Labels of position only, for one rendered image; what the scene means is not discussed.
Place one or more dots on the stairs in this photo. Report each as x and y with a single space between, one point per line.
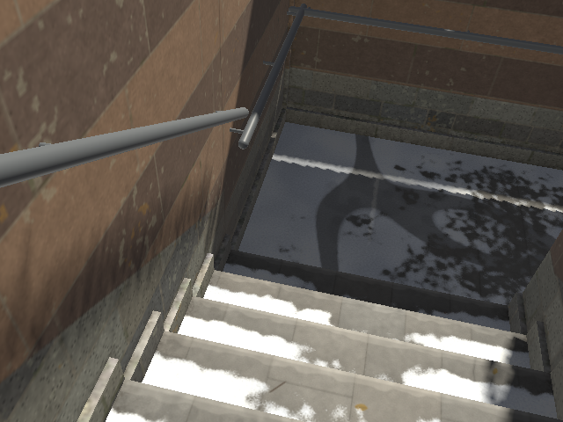
278 341

